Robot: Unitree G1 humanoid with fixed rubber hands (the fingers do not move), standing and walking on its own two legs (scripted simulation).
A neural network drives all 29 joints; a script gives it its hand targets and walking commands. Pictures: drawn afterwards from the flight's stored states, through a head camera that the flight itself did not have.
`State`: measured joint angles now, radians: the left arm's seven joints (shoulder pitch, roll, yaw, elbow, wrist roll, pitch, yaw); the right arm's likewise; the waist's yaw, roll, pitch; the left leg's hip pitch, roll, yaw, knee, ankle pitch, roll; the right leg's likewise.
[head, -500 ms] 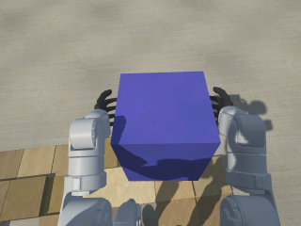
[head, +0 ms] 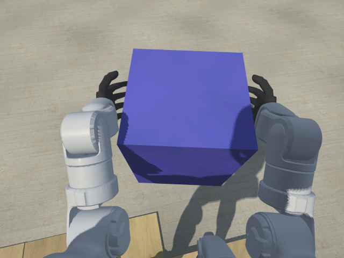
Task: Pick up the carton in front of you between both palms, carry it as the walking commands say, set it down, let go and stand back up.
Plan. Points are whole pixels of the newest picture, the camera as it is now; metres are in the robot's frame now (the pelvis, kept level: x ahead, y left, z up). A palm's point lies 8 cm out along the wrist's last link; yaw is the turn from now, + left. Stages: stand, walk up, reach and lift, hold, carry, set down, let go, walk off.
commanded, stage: carry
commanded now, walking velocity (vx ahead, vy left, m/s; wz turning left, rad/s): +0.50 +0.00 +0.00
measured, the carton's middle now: (183, 127) +0.40 -0.02 +0.08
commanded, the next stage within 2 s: none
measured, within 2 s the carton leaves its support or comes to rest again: neither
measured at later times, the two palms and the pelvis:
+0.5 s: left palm (146, 62) +0.67 +0.07 +0.03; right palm (239, 61) +0.69 -0.23 +0.02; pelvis +0.31 -0.08 -0.07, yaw +1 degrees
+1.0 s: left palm (154, 3) +1.00 +0.05 +0.06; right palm (231, 6) +0.97 -0.25 +0.06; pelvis +0.63 -0.07 -0.05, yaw -1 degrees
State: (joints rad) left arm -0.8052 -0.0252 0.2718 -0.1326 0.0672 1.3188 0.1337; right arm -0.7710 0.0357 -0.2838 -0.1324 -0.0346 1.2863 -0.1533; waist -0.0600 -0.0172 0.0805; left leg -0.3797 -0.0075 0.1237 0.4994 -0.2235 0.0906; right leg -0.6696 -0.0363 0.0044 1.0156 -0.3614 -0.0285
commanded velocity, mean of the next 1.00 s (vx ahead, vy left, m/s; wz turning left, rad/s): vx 0.50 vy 0.00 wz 0.00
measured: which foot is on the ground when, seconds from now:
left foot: down 0.00-0.30, up 0.32-0.74, down 0.76-1.00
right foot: up 0.00-0.26, down 0.28-0.78, up 0.80-1.00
